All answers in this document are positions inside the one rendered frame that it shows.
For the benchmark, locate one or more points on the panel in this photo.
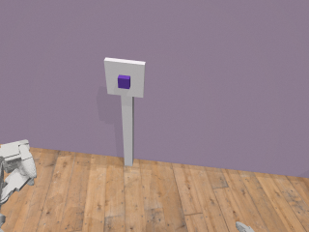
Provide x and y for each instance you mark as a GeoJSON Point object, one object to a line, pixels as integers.
{"type": "Point", "coordinates": [136, 70]}

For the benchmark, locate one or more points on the left robot hand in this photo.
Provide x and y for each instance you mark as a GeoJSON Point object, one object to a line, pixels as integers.
{"type": "Point", "coordinates": [16, 159]}

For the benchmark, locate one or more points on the button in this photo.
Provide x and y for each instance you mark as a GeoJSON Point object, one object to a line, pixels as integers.
{"type": "Point", "coordinates": [124, 81]}

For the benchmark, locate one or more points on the right robot hand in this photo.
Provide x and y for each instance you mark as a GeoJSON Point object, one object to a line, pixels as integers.
{"type": "Point", "coordinates": [243, 228]}

